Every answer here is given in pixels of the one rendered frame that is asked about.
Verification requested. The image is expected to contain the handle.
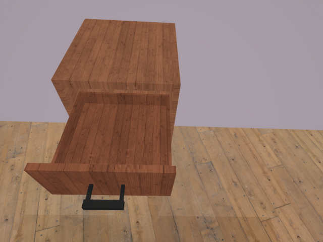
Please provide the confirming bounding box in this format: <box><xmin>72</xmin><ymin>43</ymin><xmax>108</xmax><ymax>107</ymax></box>
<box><xmin>82</xmin><ymin>184</ymin><xmax>125</xmax><ymax>210</ymax></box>

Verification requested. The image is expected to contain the drawer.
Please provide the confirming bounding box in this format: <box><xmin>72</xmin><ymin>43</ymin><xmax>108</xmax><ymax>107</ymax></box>
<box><xmin>24</xmin><ymin>91</ymin><xmax>176</xmax><ymax>196</ymax></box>

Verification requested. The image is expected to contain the cabinet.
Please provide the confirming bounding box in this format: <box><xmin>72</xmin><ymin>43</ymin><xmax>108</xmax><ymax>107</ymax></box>
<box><xmin>51</xmin><ymin>19</ymin><xmax>181</xmax><ymax>143</ymax></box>

